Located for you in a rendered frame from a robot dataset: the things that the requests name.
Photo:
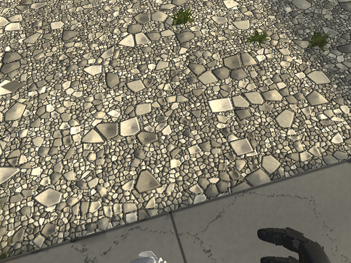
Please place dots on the robot left shin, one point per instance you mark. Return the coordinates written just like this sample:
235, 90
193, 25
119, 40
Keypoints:
147, 254

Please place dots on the right robot hand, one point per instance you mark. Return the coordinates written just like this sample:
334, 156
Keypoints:
308, 251

